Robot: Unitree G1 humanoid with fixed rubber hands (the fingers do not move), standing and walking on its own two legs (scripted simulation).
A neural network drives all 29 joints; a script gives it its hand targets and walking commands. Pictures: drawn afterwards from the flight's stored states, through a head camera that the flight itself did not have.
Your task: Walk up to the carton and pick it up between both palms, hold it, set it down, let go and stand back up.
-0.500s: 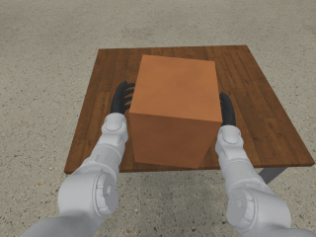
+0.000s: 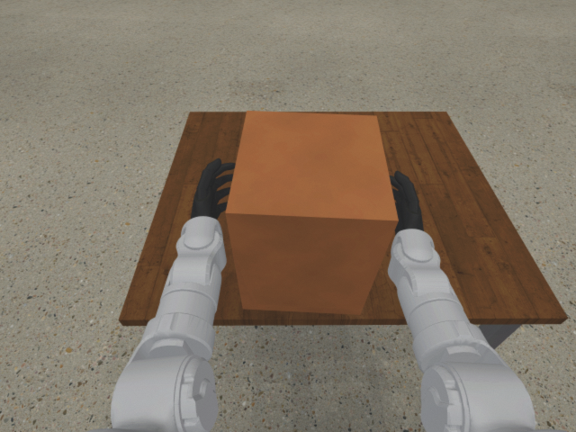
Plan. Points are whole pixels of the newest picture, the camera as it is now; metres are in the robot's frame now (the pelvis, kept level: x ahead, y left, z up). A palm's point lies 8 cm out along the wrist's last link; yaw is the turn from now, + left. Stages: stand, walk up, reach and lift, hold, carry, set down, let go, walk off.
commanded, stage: reach and lift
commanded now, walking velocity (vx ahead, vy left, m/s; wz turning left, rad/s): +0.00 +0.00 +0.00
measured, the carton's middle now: (306, 217) +0.43 -0.04 +0.06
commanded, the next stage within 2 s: hold in 1.94 s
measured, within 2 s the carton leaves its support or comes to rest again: neither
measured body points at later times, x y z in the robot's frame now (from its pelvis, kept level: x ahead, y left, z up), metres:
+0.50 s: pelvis -0.01 +0.00 +0.00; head -0.04 +0.03 +0.45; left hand +0.39 +0.13 +0.15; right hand +0.37 -0.16 +0.12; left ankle -0.02 +0.12 -0.75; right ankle +0.02 -0.13 -0.75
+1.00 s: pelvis -0.02 -0.01 +0.00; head -0.05 +0.02 +0.45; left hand +0.37 +0.15 +0.17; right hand +0.37 -0.14 +0.15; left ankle -0.02 +0.12 -0.75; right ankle +0.02 -0.13 -0.75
